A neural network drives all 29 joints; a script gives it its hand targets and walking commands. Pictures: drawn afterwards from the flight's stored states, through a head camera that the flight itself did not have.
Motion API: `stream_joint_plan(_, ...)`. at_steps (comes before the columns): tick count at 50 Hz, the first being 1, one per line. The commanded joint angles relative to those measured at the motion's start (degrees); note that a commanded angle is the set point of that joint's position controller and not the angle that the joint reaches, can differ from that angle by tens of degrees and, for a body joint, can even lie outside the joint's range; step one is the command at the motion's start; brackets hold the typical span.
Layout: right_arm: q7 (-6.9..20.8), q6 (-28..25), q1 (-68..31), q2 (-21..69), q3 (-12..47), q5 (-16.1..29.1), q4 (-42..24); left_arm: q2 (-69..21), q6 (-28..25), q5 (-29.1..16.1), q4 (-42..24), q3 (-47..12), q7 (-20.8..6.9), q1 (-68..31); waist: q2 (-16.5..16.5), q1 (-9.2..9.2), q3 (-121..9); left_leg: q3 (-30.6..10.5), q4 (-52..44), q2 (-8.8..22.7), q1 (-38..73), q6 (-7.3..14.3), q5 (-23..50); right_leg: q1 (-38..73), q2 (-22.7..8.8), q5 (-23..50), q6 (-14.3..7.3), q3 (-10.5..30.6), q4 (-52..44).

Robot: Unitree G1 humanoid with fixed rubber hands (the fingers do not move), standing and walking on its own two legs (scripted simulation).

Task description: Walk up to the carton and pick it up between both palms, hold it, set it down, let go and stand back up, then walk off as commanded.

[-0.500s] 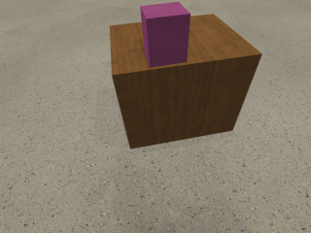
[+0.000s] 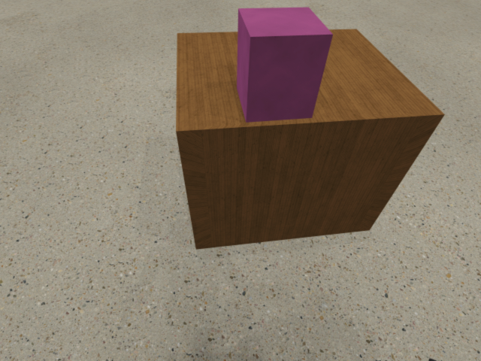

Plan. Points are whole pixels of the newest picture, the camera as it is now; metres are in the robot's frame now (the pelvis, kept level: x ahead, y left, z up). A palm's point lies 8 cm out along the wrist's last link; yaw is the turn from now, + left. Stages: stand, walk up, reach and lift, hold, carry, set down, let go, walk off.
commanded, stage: walk up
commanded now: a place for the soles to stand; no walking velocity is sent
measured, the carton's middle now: (276, 65) +0.91 -0.03 +0.06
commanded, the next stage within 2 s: none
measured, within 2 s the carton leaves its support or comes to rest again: neither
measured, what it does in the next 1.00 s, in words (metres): walks ahead: right foot, then left foot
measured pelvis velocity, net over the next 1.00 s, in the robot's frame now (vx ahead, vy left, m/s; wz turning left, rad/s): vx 0.27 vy -0.11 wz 0.10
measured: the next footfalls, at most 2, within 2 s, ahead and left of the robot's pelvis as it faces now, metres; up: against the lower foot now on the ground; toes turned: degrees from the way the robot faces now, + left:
right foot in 0.46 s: +0.32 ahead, -0.20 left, +0.00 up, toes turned +3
left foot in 0.98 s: +0.36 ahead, +0.01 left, +0.00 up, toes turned +9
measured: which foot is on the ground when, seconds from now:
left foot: down 0.00-0.46, up 0.48-0.96, down 0.98-1.00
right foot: up 0.00-0.44, down 0.46-0.98, up 1.00-1.00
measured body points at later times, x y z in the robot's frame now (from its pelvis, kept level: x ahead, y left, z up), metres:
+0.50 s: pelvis +0.17 -0.10 -0.01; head +0.20 -0.10 +0.44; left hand +0.27 +0.23 -0.10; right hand +0.22 -0.42 -0.11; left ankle +0.08 +0.08 -0.69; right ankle +0.28 -0.21 -0.72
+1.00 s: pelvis +0.27 -0.11 +0.00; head +0.30 -0.09 +0.45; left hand +0.29 +0.22 -0.12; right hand +0.39 -0.43 -0.09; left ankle +0.32 +0.01 -0.72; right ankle +0.28 -0.21 -0.72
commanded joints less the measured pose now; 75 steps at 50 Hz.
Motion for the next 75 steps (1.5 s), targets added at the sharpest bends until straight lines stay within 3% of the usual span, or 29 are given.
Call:
stream_joint_plan(1,-2.3,-2.0,10.0,-15.4,-4.6,0.5,-1.9,11.0,-1.3,1.4,-5.3,2.4,0.5,-0.4,2.3,-3.16,-2.5,-28.7,-19.8,18.9,21.0,10.4,7.1,-24.1,-6.5,6.0,0.2,6.9,9.7)
stream_joint_plan(3,-2.2,-2.7,7.8,-16.6,-4.2,-0.3,-2.4,10.2,-0.4,2.0,-4.6,2.5,-0.8,0.0,7.1,-1.78,-0.4,-24.7,-21.6,16.2,11.6,9.6,5.0,-19.6,-6.5,8.3,1.2,5.5,5.6)
stream_joint_plan(6,-2.0,-3.3,7.9,-18.1,-4.6,-0.4,-2.6,11.2,0.9,2.0,-4.2,3.4,-2.1,-3.3,3.5,-1.83,3.2,-26.2,-27.1,14.8,4.0,7.4,-18.5,-19.8,-8.0,15.1,1.7,5.3,2.6)
stream_joint_plan(7,-2.0,-3.4,7.4,-18.8,-4.6,-0.2,-2.8,11.3,1.2,1.7,-4.3,3.4,-2.3,-4.2,5.3,-1.90,4.8,-25.3,-28.1,13.5,4.5,5.5,-19.8,-22.8,-7.7,17.1,2.3,5.0,0.1)
stream_joint_plan(13,-2.3,-3.6,10.8,-19.3,-5.0,-0.8,-1.5,11.3,1.2,2.2,-5.9,4.1,-3.4,-12.6,5.3,-3.69,7.6,-26.5,-26.0,14.1,6.5,8.3,-19.8,-27.1,-8.7,20.8,3.3,5.4,-5.3)
stream_joint_plan(18,-2.9,-3.5,13.0,-19.7,-4.9,-0.8,-1.1,10.6,-0.1,2.2,-7.7,4.1,-3.0,-17.2,5.1,-4.84,4.5,-22.6,-18.9,15.6,10.1,8.9,-1.8,-21.3,-9.1,17.9,1.9,4.4,-14.6)
stream_joint_plan(20,-3.0,-3.1,11.1,-19.6,-4.8,-1.1,-1.6,10.6,-1.0,1.9,-7.4,4.2,-2.6,-14.4,10.5,-3.12,1.3,-19.2,-12.7,14.5,10.9,7.7,12.3,-13.8,-7.3,13.9,1.1,3.3,-20.2)
stream_joint_plan(22,-3.4,-2.5,8.8,-17.6,-3.9,-1.1,-2.0,11.5,-1.6,2.0,-4.0,5.1,-1.8,-5.2,6.0,2.60,-5.8,-14.3,0.8,11.1,8.0,4.2,24.2,5.9,-4.2,16.7,-1.1,0.1,-29.3)
stream_joint_plan(23,-3.7,-2.3,12.1,-13.2,-2.3,-0.8,-1.7,14.5,-2.2,2.2,-2.1,6.1,-1.0,2.2,-5.8,5.77,-8.8,-12.8,16.7,6.8,0.9,1.4,19.4,15.1,-6.2,15.6,-2.3,4.5,-30.8)
stream_joint_plan(24,-3.4,-2.5,15.2,-7.8,-0.8,-0.1,-2.0,18.5,-2.4,1.9,-3.0,6.6,-0.1,1.9,-19.8,3.59,-9.0,-7.6,30.2,-1.9,-12.6,-1.4,-14.5,20.0,-23.0,14.8,-5.2,27.8,-37.9)
stream_joint_plan(25,-4.3,-1.8,12.5,-12.6,-1.3,-0.2,-1.2,18.0,-2.0,0.3,-2.6,6.1,-0.2,1.4,-11.2,2.48,-6.9,-8.1,33.7,-2.0,-14.5,-0.7,-16.3,12.1,-24.1,10.9,-5.2,33.7,-41.5)
stream_joint_plan(28,-3.6,-1.0,13.5,-12.5,-2.0,0.1,1.2,11.9,-2.0,0.9,-3.6,4.3,0.2,-2.6,-4.4,-0.63,-1.7,-8.2,29.4,2.2,-12.7,-1.2,-9.8,7.1,-17.3,20.8,-4.3,17.2,-38.9)
stream_joint_plan(35,-2.2,-0.1,10.0,-13.6,-3.0,-0.7,0.9,11.8,-1.9,1.2,-6.1,4.0,-0.5,-4.1,-6.2,0.42,3.2,-5.3,21.2,3.2,-13.2,-3.5,-4.6,0.6,-14.8,0.8,-6.8,13.2,-46.1)
stream_joint_plan(40,-2.5,-0.2,5.2,-11.1,-1.7,-0.6,-0.1,12.0,-1.4,1.6,-4.6,3.8,0.0,-0.6,-1.6,1.79,3.4,-4.0,10.3,2.8,-11.0,-4.3,-5.2,3.1,-15.6,20.2,-8.0,10.0,-41.8)
stream_joint_plan(43,-3.2,-0.4,5.1,-9.0,-1.0,-0.5,-0.6,10.8,-0.7,1.2,-4.9,3.0,0.9,-0.9,-5.2,0.62,0.5,-0.6,4.5,2.7,-5.6,-3.7,-1.0,4.2,-13.5,42.2,-8.0,4.3,-34.0)
stream_joint_plan(47,-3.2,-0.6,8.2,-9.2,-1.4,-1.3,0.7,11.0,0.1,0.5,-5.1,2.5,1.2,-5.5,-4.3,-2.55,-2.3,1.2,-6.2,1.1,8.2,-0.8,3.5,-1.7,-13.5,36.7,-6.2,2.7,-25.2)
stream_joint_plan(48,-3.5,-1.1,10.0,-10.7,-2.0,-1.8,0.9,9.4,0.2,0.4,-5.4,1.7,1.2,-6.2,-1.0,-4.09,-3.4,-2.3,-11.0,0.9,12.8,0.5,3.0,-4.4,-11.8,31.7,-4.5,3.6,-21.7)
stream_joint_plan(49,-3.9,-1.4,9.7,-14.1,-2.9,-2.6,1.0,7.5,0.5,0.3,-5.9,1.5,1.1,-5.9,6.0,-4.47,-2.9,-18.2,-15.1,10.3,16.8,2.8,3.9,-11.2,-5.9,20.0,-1.2,0.9,-13.0)
stream_joint_plan(50,-4.2,-1.5,9.5,-16.3,-2.2,-2.1,0.3,5.5,0.9,0.1,-6.6,0.9,1.4,-7.1,11.9,-3.40,-1.8,-34.0,-17.6,20.0,14.9,7.1,13.9,-14.7,-1.3,-2.2,1.7,0.7,-7.0)
stream_joint_plan(51,-4.1,-1.4,8.1,-18.1,-2.8,-1.0,0.1,9.1,1.8,0.0,-5.4,1.7,1.9,-4.2,11.6,-3.24,-3.5,-37.0,-16.8,22.7,13.4,14.3,13.3,-15.4,-1.2,-7.8,1.8,4.4,-2.7)
stream_joint_plan(55,-4.1,-1.0,5.9,-15.0,-2.4,-1.0,-0.6,9.3,1.7,0.8,-3.2,1.9,1.7,-4.8,8.5,-1.96,-5.8,-28.4,-13.8,16.0,14.1,9.3,13.6,-14.0,-3.7,-3.1,1.1,4.6,-5.9)
stream_joint_plan(60,-3.7,-0.2,2.3,-15.4,-2.3,-2.2,-0.8,8.4,1.6,0.6,-1.5,2.2,1.4,-6.1,15.3,-1.78,-2.5,-24.9,-15.5,12.3,5.3,7.2,1.8,-7.5,-2.1,-0.5,0.5,2.2,-16.3)
stream_joint_plan(63,-3.0,1.0,-1.5,-13.3,-1.1,-1.3,-1.4,7.6,0.4,2.0,0.2,2.8,1.5,-4.0,11.6,1.15,-3.9,-18.8,-10.2,8.4,-5.9,3.5,-8.7,8.1,-1.4,9.7,-0.5,0.8,-31.8)
stream_joint_plan(65,-3.1,1.8,-1.9,-8.7,-0.1,-1.0,-1.7,13.9,-0.9,2.9,-1.1,3.8,2.2,-4.2,-5.8,1.61,-1.4,-10.1,7.6,-2.2,-14.6,-1.7,-14.4,7.6,-18.3,-10.2,-5.2,26.9,-47.0)
stream_joint_plan(66,-3.6,2.2,-1.1,-11.5,-0.8,-1.3,-0.2,14.3,-1.2,2.4,-1.9,3.7,2.5,-8.4,-1.8,0.42,2.9,-9.4,11.4,-0.7,-12.4,-2.7,-16.0,0.8,-22.9,-9.3,-5.8,29.1,-48.7)
stream_joint_plan(67,-3.1,2.1,0.4,-12.6,-1.5,-1.0,0.8,13.4,-1.5,2.2,-1.9,2.9,2.5,-9.7,1.0,-1.00,2.9,-10.0,11.3,0.7,-8.0,-2.5,-15.2,0.4,-21.2,-3.7,-6.4,24.8,-46.7)
stream_joint_plan(71,-2.6,1.0,2.1,-11.5,-0.6,-0.4,1.8,11.5,-2.1,1.8,-1.1,2.1,2.0,-10.1,-4.0,-1.58,-3.4,-4.9,3.5,1.5,-1.4,-2.5,-10.9,5.7,-16.7,26.8,-6.1,12.6,-37.0)
stream_joint_plan(73,-2.9,0.5,3.2,-11.0,-0.3,-0.3,2.4,11.4,-1.4,1.1,-1.6,1.8,1.9,-11.0,-3.7,-2.04,-6.0,-2.6,-5.0,1.4,4.6,-2.4,-4.6,4.8,-14.6,32.9,-5.6,8.0,-30.6)
stream_joint_plan(75,-3.4,-0.1,1.8,-11.3,-0.9,-1.2,2.3,9.3,-0.5,0.7,-2.3,1.2,1.8,-10.2,2.1,-2.09,-6.0,-9.0,-8.3,4.0,12.0,-0.6,10.0,-2.2,-10.9,24.7,-2.8,5.1,-27.1)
